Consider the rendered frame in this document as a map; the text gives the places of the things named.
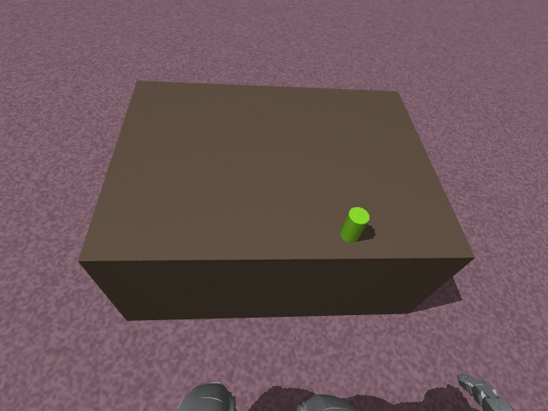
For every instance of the can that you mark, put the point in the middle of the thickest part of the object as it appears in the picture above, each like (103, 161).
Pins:
(354, 224)

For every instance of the right robot hand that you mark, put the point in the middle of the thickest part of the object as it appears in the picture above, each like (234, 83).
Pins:
(484, 394)

